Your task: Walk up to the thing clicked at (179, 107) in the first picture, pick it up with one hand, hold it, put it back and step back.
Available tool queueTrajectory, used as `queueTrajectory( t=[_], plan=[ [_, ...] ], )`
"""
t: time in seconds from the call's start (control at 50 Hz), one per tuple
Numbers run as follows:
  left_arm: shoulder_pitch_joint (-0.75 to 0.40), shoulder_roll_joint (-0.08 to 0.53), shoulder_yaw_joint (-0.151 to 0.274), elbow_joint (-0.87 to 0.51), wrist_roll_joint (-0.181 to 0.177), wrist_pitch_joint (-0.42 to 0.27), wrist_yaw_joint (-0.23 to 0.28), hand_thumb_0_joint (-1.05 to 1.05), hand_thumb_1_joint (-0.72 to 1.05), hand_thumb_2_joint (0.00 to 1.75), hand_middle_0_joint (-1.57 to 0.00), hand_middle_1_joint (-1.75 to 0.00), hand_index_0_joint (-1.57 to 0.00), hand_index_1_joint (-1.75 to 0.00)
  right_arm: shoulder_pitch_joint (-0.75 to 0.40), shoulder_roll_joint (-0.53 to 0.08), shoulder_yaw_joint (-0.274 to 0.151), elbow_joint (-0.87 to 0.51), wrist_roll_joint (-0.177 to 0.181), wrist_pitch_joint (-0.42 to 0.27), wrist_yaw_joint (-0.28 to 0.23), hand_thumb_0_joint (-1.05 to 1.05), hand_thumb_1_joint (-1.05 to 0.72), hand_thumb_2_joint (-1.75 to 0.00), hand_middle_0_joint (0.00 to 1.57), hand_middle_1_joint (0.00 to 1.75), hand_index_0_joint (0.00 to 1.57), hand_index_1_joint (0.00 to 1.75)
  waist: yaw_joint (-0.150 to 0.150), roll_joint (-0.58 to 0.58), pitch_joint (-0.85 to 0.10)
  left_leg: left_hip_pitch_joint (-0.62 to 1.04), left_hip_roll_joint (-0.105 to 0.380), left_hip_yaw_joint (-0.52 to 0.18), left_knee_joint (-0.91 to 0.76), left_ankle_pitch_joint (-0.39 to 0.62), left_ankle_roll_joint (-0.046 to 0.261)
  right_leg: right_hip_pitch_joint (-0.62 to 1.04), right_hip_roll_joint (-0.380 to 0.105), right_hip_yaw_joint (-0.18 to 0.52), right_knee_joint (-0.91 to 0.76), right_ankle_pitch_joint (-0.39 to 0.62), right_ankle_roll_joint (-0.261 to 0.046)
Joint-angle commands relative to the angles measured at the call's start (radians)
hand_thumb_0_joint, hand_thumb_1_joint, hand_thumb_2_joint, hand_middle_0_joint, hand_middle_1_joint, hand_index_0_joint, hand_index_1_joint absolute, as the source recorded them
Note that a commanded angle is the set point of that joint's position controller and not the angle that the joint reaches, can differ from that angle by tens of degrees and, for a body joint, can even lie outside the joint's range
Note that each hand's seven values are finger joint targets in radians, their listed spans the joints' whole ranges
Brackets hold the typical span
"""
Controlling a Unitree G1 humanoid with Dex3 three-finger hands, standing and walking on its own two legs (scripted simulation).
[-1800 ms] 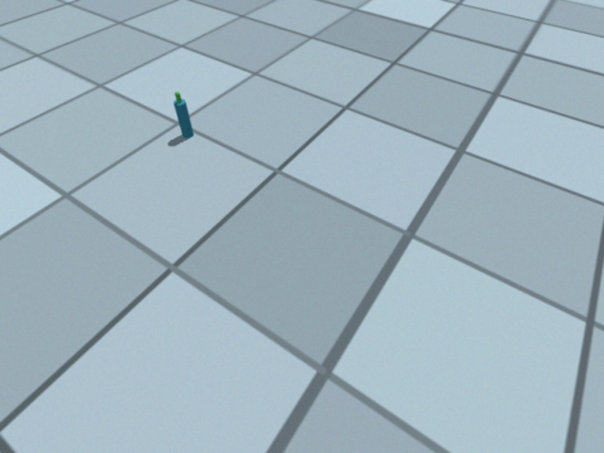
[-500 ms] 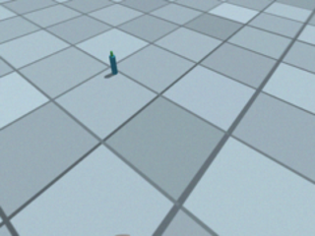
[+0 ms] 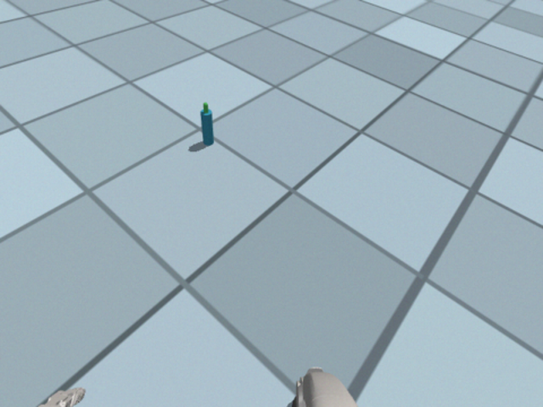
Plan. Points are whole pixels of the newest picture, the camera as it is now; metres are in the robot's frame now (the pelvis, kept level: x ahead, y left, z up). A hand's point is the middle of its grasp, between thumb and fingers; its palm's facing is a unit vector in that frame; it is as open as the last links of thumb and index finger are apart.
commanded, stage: walk up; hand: left
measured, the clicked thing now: (207, 123) +1.57 +0.19 -0.64
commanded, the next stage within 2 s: none
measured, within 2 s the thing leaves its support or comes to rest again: neither
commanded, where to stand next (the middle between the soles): +1.27 -0.04 m, yaw +3 degrees
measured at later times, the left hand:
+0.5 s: hand (120, 310) +0.32 +0.25 -0.14, palm faces +0.04 -0.93 -0.35, open 7.4 cm
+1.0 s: hand (140, 188) +0.62 +0.27 -0.14, palm faces -0.06 -0.93 -0.35, open 7.4 cm
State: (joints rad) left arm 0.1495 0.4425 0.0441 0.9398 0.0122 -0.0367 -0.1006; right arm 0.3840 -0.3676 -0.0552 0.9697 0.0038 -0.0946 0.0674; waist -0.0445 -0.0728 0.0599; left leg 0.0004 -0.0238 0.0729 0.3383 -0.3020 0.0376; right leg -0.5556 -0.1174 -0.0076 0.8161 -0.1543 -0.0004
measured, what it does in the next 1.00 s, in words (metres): walks ahead: right foot, then left foot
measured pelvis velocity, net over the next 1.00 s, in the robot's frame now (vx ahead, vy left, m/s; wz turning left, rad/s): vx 0.55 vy -0.01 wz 0.02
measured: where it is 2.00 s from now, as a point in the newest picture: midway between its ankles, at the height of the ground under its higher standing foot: (255, 223)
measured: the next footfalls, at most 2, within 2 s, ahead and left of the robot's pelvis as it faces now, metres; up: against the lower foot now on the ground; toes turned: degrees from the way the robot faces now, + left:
right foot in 0.16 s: +0.29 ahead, -0.14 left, +0.00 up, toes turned -4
left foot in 0.60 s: +0.53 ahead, +0.12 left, +0.00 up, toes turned +9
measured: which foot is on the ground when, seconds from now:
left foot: down 0.00-0.20, up 0.22-0.58, down 0.60-1.00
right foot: up 0.00-0.14, down 0.16-0.64, up 0.66-1.00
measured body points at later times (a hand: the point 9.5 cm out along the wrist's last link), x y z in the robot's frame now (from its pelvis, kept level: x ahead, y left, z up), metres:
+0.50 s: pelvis +0.30 -0.03 +0.00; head +0.32 -0.02 +0.44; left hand +0.32 +0.30 -0.12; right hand +0.44 -0.34 -0.10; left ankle +0.42 +0.13 -0.70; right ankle +0.25 -0.13 -0.74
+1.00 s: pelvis +0.55 -0.01 -0.01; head +0.57 -0.01 +0.44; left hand +0.63 +0.32 -0.12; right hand +0.59 -0.33 -0.11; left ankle +0.49 +0.12 -0.74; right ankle +0.69 -0.17 -0.71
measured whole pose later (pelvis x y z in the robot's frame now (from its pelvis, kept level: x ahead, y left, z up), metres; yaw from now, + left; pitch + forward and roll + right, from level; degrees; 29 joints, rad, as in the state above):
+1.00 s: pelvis +0.55 -0.01 -0.01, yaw +1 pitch -2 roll +2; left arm 0.25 0.44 0.06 0.89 0.02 -0.03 -0.09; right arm 0.36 -0.40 -0.06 0.87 0.00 -0.10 0.05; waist -0.03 -0.05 0.08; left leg -0.06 0.03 0.12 0.42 -0.32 -0.01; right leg -0.52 -0.12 0.00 0.70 -0.13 -0.01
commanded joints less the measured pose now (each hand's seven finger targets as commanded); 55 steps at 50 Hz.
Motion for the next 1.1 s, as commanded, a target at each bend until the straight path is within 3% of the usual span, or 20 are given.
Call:
queueTrajectory(
  t=[0.0,0.08,0.14,0.16,0.18,0.2,0.32,0.5,0.56,0.58,0.6,0.62,0.64,0.7,0.74,0.84,0.94,1.02,1.06,1.08],
  plan=[
    [-0.189,0.143,0.048,-0.140,-0.002,-0.023,-0.003,0.00,0.90,0.90,-0.20,-0.30,-0.20,-0.30,-0.022,-0.307,-0.083,-0.100,0.003,-0.038,-0.027,0.00,-0.90,-0.90,0.20,0.30,0.20,0.30,-0.010,0.170,0.067,-0.074,0.225,-0.141,-0.157,0.384,0.110,0.026,0.011,-0.041,-0.197,0.109,-0.018],
    [-0.187,0.123,0.052,-0.142,-0.005,-0.025,0.004,0.00,0.90,0.90,-0.20,-0.30,-0.20,-0.30,-0.015,-0.318,-0.093,-0.120,-0.007,-0.021,-0.042,0.00,-0.90,-0.90,0.20,0.30,0.20,0.30,-0.001,0.163,-0.013,-0.013,0.231,-0.120,-0.051,0.522,0.098,0.160,0.061,-0.087,-0.273,0.094,-0.054],
    [0.086,0.167,0.090,-0.065,-0.005,-0.031,0.025,0.00,0.90,0.90,-0.20,-0.30,-0.20,-0.30,-0.016,-0.286,-0.077,-0.147,-0.019,-0.013,-0.051,0.00,-0.90,-0.90,0.20,0.30,0.20,0.30,0.133,0.050,-0.202,-0.085,0.167,-0.050,0.389,0.637,0.073,0.558,0.115,-0.118,-0.328,0.028,-0.095],
    [0.244,0.222,0.116,-0.036,0.001,-0.036,0.038,0.00,0.90,0.90,-0.20,-0.30,-0.20,-0.30,0.012,-0.236,-0.057,-0.159,-0.020,-0.014,-0.050,0.00,-0.90,-0.90,0.20,0.30,0.20,0.30,0.195,-0.046,-0.300,-0.269,0.119,-0.041,0.658,0.426,0.045,0.786,0.011,0.033,-0.300,-0.079,-0.117],
    [0.283,0.302,0.134,-0.046,0.010,-0.045,0.046,0.00,0.90,0.90,-0.20,-0.30,-0.20,-0.30,0.087,-0.174,-0.037,-0.178,0.004,-0.014,-0.046,0.00,-0.90,-0.90,0.20,0.30,0.20,0.30,0.167,-0.228,-0.349,-0.556,-0.023,-0.043,0.870,-0.152,0.017,0.982,-0.287,0.498,-0.405,-0.156,-0.214],
    [0.226,0.321,0.135,-0.062,-0.006,-0.045,0.052,0.00,0.90,0.90,-0.20,-0.30,-0.20,-0.30,0.059,-0.279,-0.055,-0.152,0.005,-0.010,-0.062,0.00,-0.90,-0.90,0.20,0.30,0.20,0.30,0.169,-0.167,-0.309,-0.677,0.001,-0.105,0.943,-0.219,0.019,0.956,-0.356,0.695,-0.490,-0.194,-0.293],
    [0.068,0.186,0.083,-0.099,-0.020,-0.070,0.064,0.00,0.90,0.90,-0.20,-0.30,-0.20,-0.30,-0.016,-0.221,-0.049,-0.128,-0.004,0.004,-0.028,0.00,-0.90,-0.90,0.20,0.30,0.20,0.30,0.051,-0.032,0.015,-0.489,0.089,-0.151,0.776,0.034,0.010,0.367,-0.111,0.117,-0.546,0.183,-0.191],
    [0.109,0.230,0.082,-0.139,-0.002,-0.074,0.040,0.00,0.90,0.90,-0.20,-0.30,-0.20,-0.30,-0.242,-0.197,-0.064,-0.196,-0.021,0.000,0.014,0.00,-0.90,-0.90,0.20,0.30,0.20,0.30,0.094,-0.041,-0.007,-0.340,0.111,-0.015,0.241,0.243,-0.035,0.335,-0.098,-0.001,-0.522,0.020,-0.187],
    [0.120,0.219,0.071,-0.155,-0.002,-0.064,0.048,0.00,0.90,0.90,-0.20,-0.30,-0.20,-0.30,-0.077,-0.254,-0.092,-0.140,-0.033,-0.005,-0.002,0.00,-0.90,-0.90,0.20,0.30,0.20,0.30,0.003,0.108,-0.111,-0.077,0.063,0.004,0.221,0.167,0.010,0.286,-0.073,-0.021,-0.270,0.146,-0.157],
    [0.156,0.180,0.055,-0.160,-0.004,-0.060,0.055,0.00,0.90,0.90,-0.20,-0.30,-0.20,-0.30,0.048,-0.294,-0.107,-0.114,-0.048,-0.011,-0.012,0.00,-0.90,-0.90,0.20,0.30,0.20,0.30,-0.059,0.202,-0.175,0.085,0.079,-0.036,0.198,0.078,0.051,0.195,-0.023,-0.060,-0.027,0.157,-0.131],
    [0.210,0.108,0.035,-0.163,-0.015,-0.057,0.060,0.00,0.90,0.90,-0.20,-0.30,-0.20,-0.30,0.136,-0.367,-0.130,-0.106,-0.064,-0.015,-0.027,0.00,-0.90,-0.90,0.20,0.30,0.20,0.30,-0.089,0.406,-0.227,0.212,0.248,-0.289,0.126,-0.064,0.102,0.012,0.073,-0.086,0.252,-0.082,-0.088],
    [0.261,0.129,0.042,-0.162,-0.027,-0.048,0.067,0.00,0.90,0.90,-0.20,-0.30,-0.20,-0.30,0.104,-0.412,-0.135,-0.148,-0.046,-0.018,-0.033,0.00,-0.90,-0.90,0.20,0.30,0.20,0.30,-0.060,0.391,-0.242,0.269,0.461,-0.768,-0.049,-0.198,0.188,-0.162,0.198,0.004,0.383,-0.404,-0.059],
    [0.226,0.227,0.060,-0.141,-0.016,-0.039,0.082,0.00,0.90,0.90,-0.20,-0.30,-0.20,-0.30,0.040,-0.414,-0.143,-0.157,-0.013,-0.014,-0.033,0.00,-0.90,-0.90,0.20,0.30,0.20,0.30,-0.056,0.270,-0.221,0.211,0.496,-0.801,-0.070,-0.262,0.251,-0.161,0.110,0.103,0.438,-0.377,-0.076],
    [0.208,0.210,0.057,-0.106,-0.019,-0.047,0.066,0.00,0.90,0.90,-0.20,-0.30,-0.20,-0.30,-0.091,-0.304,-0.086,-0.189,0.006,-0.016,-0.045,0.00,-0.90,-0.90,0.20,0.30,0.20,0.30,0.020,0.154,-0.072,-0.067,0.338,-0.355,-0.053,0.119,0.133,-0.033,0.041,0.141,0.348,-0.206,-0.047],
    [0.254,0.184,0.056,-0.086,-0.022,-0.035,0.053,0.00,0.90,0.90,-0.20,-0.30,-0.20,-0.30,-0.100,-0.284,-0.076,-0.186,0.010,-0.027,-0.039,0.00,-0.90,-0.90,0.20,0.30,0.20,0.30,0.055,0.187,-0.050,-0.165,0.286,-0.214,-0.060,0.230,0.118,0.047,0.028,0.092,0.278,-0.168,-0.027],
    [0.158,0.161,0.057,-0.124,-0.003,-0.021,0.024,0.00,0.90,0.90,-0.20,-0.30,-0.20,-0.30,-0.092,-0.305,-0.084,-0.198,-0.002,-0.040,-0.035,0.00,-0.90,-0.90,0.20,0.30,0.20,0.30,0.039,0.228,0.029,-0.176,0.291,-0.137,-0.132,0.146,0.172,-0.017,-0.012,0.040,0.081,-0.069,0.014],
    [0.022,0.135,0.057,-0.151,0.001,-0.029,0.005,0.00,0.90,0.90,-0.20,-0.30,-0.20,-0.30,-0.071,-0.308,-0.082,-0.191,-0.002,-0.032,-0.035,0.00,-0.90,-0.90,0.20,0.30,0.20,0.30,0.009,0.202,0.029,-0.166,0.262,-0.077,-0.082,0.226,0.147,0.081,-0.001,-0.014,-0.175,0.057,-0.010],
    [0.075,0.147,0.072,-0.115,0.001,-0.037,0.013,0.00,0.90,0.90,-0.20,-0.30,-0.20,-0.30,-0.089,-0.316,-0.084,-0.201,-0.006,-0.016,-0.047,0.00,-0.90,-0.90,0.20,0.30,0.20,0.30,0.057,0.165,-0.054,-0.180,0.291,-0.089,0.066,0.255,0.125,0.296,0.035,-0.043,-0.240,0.043,-0.035],
    [0.247,0.218,0.103,-0.064,0.005,-0.054,0.033,0.00,0.90,0.90,-0.20,-0.30,-0.20,-0.30,-0.037,-0.243,-0.056,-0.200,-0.010,-0.011,-0.049,0.00,-0.90,-0.90,0.20,0.30,0.20,0.30,0.137,-0.042,-0.176,-0.284,0.182,-0.001,0.458,0.290,0.073,0.589,0.062,-0.019,-0.308,-0.052,-0.064],
    [0.328,0.290,0.130,-0.064,0.010,-0.059,0.046,0.00,0.90,0.90,-0.20,-0.30,-0.20,-0.30,0.030,-0.181,-0.030,-0.205,-0.007,-0.011,-0.045,0.00,-0.90,-0.90,0.20,0.30,0.20,0.30,0.163,-0.234,-0.234,-0.429,0.089,0.034,0.698,0.072,0.033,0.713,-0.101,0.235,-0.395,-0.249,-0.099]
  ],
)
